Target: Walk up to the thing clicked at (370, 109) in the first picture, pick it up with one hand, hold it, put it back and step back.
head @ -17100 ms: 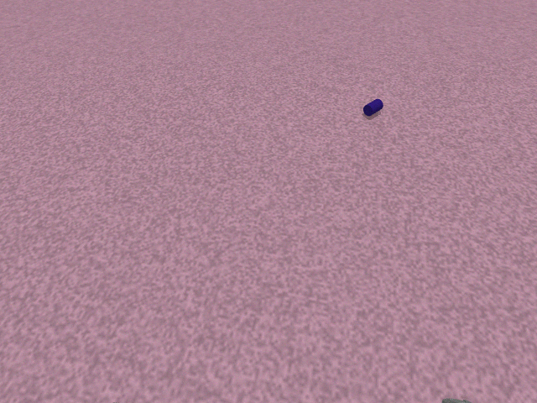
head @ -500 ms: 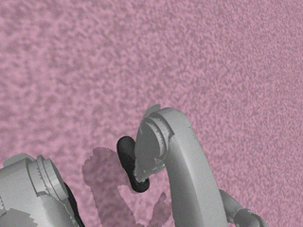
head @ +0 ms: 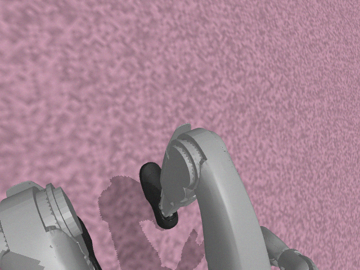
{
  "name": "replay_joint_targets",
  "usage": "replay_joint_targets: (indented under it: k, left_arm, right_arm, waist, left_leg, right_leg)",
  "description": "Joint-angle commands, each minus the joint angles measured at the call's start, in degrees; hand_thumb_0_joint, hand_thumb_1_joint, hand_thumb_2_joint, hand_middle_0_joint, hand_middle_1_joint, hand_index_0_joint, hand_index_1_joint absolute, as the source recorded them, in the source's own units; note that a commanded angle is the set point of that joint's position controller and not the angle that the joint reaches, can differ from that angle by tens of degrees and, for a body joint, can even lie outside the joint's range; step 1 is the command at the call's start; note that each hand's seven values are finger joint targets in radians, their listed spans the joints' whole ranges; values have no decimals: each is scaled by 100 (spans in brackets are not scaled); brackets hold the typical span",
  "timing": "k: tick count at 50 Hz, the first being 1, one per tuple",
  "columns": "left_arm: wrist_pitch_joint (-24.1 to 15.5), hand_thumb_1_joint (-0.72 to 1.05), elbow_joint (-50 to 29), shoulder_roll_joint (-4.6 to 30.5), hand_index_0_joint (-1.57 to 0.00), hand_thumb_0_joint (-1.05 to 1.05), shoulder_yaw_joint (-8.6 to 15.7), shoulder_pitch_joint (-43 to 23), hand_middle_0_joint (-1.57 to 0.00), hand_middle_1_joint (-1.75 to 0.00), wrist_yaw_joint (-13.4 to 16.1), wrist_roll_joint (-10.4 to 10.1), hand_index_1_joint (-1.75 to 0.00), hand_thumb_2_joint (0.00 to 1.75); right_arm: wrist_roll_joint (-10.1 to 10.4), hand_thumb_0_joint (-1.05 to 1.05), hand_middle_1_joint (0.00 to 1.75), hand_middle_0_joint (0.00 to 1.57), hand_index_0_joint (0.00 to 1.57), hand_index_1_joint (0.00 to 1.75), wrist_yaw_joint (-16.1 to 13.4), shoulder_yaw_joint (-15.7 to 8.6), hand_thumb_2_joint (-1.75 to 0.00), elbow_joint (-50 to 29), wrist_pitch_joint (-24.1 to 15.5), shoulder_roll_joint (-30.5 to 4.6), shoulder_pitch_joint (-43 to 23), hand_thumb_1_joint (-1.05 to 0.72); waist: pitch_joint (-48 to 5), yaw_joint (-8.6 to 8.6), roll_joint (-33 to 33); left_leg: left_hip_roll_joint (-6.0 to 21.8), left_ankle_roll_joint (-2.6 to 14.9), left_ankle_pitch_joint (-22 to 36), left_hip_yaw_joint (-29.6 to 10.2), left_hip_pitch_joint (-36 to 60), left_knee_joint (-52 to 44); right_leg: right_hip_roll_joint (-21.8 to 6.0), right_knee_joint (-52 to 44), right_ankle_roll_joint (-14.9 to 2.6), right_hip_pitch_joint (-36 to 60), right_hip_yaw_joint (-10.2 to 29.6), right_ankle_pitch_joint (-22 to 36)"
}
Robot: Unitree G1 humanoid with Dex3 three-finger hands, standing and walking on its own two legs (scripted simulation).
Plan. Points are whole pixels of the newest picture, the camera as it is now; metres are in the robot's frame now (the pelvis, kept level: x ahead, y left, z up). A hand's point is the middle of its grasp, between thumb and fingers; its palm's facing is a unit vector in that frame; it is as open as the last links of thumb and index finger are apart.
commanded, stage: close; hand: left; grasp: from above
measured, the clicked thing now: out of the picture +0.48 +0.33 -0.27
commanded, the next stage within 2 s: settle in 0.54 s
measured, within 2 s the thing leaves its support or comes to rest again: leaves its support in 0.98 s
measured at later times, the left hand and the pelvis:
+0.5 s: hand out of the picture +0.46 +0.34 -0.23, palm faces -0.45 -0.11 -0.88, open 9.9 cm; pelvis +0.00 +0.00 +0.00, yaw +0 degrees
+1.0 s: hand out of the picture +0.46 +0.35 -0.22, palm faces -0.45 -0.10 -0.89, open 9.6 cm; pelvis +0.00 +0.00 +0.01, yaw +0 degrees
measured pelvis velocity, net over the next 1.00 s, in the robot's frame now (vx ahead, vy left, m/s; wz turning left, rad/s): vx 0.00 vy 0.00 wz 0.01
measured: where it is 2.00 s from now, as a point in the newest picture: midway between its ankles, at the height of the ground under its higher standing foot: (126, 233)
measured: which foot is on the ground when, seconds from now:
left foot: down 0.00-1.00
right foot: down 0.00-1.00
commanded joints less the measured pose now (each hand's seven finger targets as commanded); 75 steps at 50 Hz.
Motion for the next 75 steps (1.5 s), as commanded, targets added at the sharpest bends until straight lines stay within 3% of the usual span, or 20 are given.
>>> replay_joint_targets:
  k: [1,10,11,14,18,24,30,33,37,42,44,52,53,57,59,60,62,64,69,75]
  left_arm:
    - [56,32,-599,1247,-68,0,54,-1290,-61,-79,157,-76,-72,61]
    - [58,48,-810,1314,-81,0,53,-1397,-74,-77,99,-119,-70,62]
    - [64,50,-764,1330,-82,0,78,-1248,-75,-77,96,-152,-70,62]
    - [60,54,-586,1088,-86,0,-7,-1181,-81,-74,56,-170,-69,65]
    - [40,62,-836,1401,-92,0,100,-1199,-87,-74,54,-161,-69,67]
    - [63,68,-550,1103,-97,0,1,-1124,-93,-70,-16,-191,-66,66]
    - [23,72,-852,1474,-102,0,158,-1181,-99,-63,8,-147,-61,67]
    - [38,72,-725,1376,-108,0,108,-1019,-105,-64,-10,-150,-62,67]
    - [95,80,-815,1482,-115,0,214,-1108,-113,-62,-42,-227,-60,67]
    - [145,80,-1391,1532,-116,0,372,-1143,-115,-54,-162,-231,-54,65]
    - [116,81,-1897,1782,-117,0,591,-1241,-117,-52,-189,-244,-51,64]
    - [158,82,-3286,1196,-118,0,512,-1090,-119,-45,-535,-621,-46,64]
    - [176,84,-3374,693,-119,0,141,-1146,-119,-43,-624,-685,-44,64]
    - [274,85,-3227,722,-121,0,169,-1247,-123,-39,-784,-676,-42,64]
    - [312,89,-3166,91,-124,0,-238,-1320,-126,-37,-906,-714,-39,63]
    - [338,90,-3082,11,-125,0,-267,-1388,-127,-37,-950,-744,-39,62]
    - [365,87,-3172,380,-124,0,-112,-1462,-127,-35,-1058,-707,-38,62]
    - [372,88,-3037,15,-125,0,-331,-1562,-128,-33,-1149,-740,-37,62]
    - [368,88,-2901,168,-127,0,-312,-1643,-131,-30,-1321,-769,-35,63]
    - [301,88,-3097,336,-127,0,-206,-1729,-130,-28,-1476,-792,-32,58]
  right_arm:
    - [45,0,30,20,20,30,-101,-664,-90,103,9,-1932,1177,-89]
    - [62,0,30,20,20,30,-122,-685,-90,115,17,-1972,1243,-89]
    - [72,0,30,20,20,30,-122,-655,-90,108,25,-1899,1200,-89]
    - [39,0,30,20,20,30,-108,-601,-90,94,27,-1883,1206,-89]
    - [60,0,30,20,20,30,-120,-605,-90,96,46,-1879,1203,-90]
    - [44,0,30,20,20,30,-110,-586,-90,54,64,-1874,1202,-90]
    - [50,0,30,20,20,30,-153,-551,-90,15,115,-1908,1170,-89]
    - [32,0,30,20,20,30,-144,-555,-90,-4,125,-1886,1220,-91]
    - [57,0,30,20,20,30,-178,-650,-90,23,144,-1936,1196,-91]
    - [80,0,30,20,20,30,-161,-793,-90,32,160,-1979,1278,-91]
    - [99,0,30,20,20,30,-168,-857,-90,47,214,-1967,1326,-91]
    - [315,0,30,20,20,30,-152,-1337,-90,116,292,-1821,1364,-90]
    - [366,0,30,20,20,30,-133,-1331,-90,60,297,-1692,1248,-90]
    - [462,0,30,20,20,30,-167,-1459,-90,212,438,-1660,1366,-90]
    - [491,0,30,20,20,30,-163,-1430,-90,353,525,-1490,1442,-89]
    - [513,0,30,20,20,30,-178,-1451,-90,366,543,-1518,1436,-89]
    - [556,0,30,20,20,30,-226,-1479,-90,218,581,-1594,1448,-90]
    - [582,0,30,20,20,30,-263,-1481,-90,307,665,-1491,1450,-90]
    - [641,0,30,20,20,30,-405,-1453,-90,182,776,-1415,1449,-90]
    - [676,0,30,20,20,30,-534,-1449,-90,133,855,-1352,1539,-90]
  waist:
    - [-3530,-242,3130]
    - [-3632,-236,3207]
    - [-3744,-122,3174]
    - [-3513,-266,2986]
    - [-3769,-112,3094]
    - [-3443,-249,3030]
    - [-3691,-124,3084]
    - [-3653,-155,3025]
    - [-3671,-75,3119]
    - [-3927,-29,3417]
    - [-4315,78,3526]
    - [-5015,376,3855]
    - [-5106,402,3836]
    - [-5051,490,3652]
    - [-4974,444,3590]
    - [-4797,353,3452]
    - [-4964,399,3269]
    - [-4876,362,3185]
    - [-4958,387,2738]
    - [-5236,519,2972]
  left_leg:
    - [44,-217,1361,282,2930,-1683]
    - [36,-208,1337,293,2954,-1730]
    - [40,-209,1363,292,2928,-1745]
    - [39,-225,1540,257,2903,-1642]
    - [24,-192,1476,327,2885,-1680]
    - [38,-245,1450,220,2903,-1705]
    - [29,-226,1491,254,2955,-1698]
    - [24,-202,1588,325,2909,-1644]
    - [16,-191,1328,352,2819,-1674]
    - [19,-266,1773,312,3178,-1688]
    - [-6,-253,1902,396,3280,-1691]
    - [-41,-270,2061,553,3638,-1814]
    - [-54,-275,2099,548,3700,-1880]
    - [-79,-240,1828,522,3623,-2141]
    - [-102,-238,1740,531,3614,-2268]
    - [-123,-227,1677,487,3611,-2310]
    - [-145,-192,1754,528,3694,-2330]
    - [-168,-184,1608,556,3534,-2403]
    - [-220,-108,1481,741,3171,-2406]
    - [-211,-154,1670,748,3563,-2590]
  right_leg:
    - [373,-888,-298,1805,-358,915]
    - [361,-931,-299,1870,-347,892]
    - [380,-919,-302,1996,-343,930]
    - [366,-910,-297,1838,-392,1028]
    - [382,-971,-296,2121,-330,1012]
    - [359,-877,-315,1774,-391,927]
    - [368,-940,-319,1990,-357,943]
    - [390,-949,-310,2111,-331,1041]
    - [372,-992,-339,1995,-299,839]
    - [335,-928,-363,1923,-317,1093]
    - [338,-1004,-380,2184,-268,1193]
    - [279,-1087,-451,2090,-112,1287]
    - [273,-1094,-451,2020,-103,1305]
    - [239,-1159,-435,1807,-82,1087]
    - [231,-1198,-434,1760,-74,1045]
    - [210,-1252,-415,1619,-91,1001]
    - [211,-1322,-423,1775,-24,1039]
    - [203,-1412,-428,1808,-4,982]
    - [221,-1630,-443,2230,104,883]
    - [201,-1678,-442,2337,162,955]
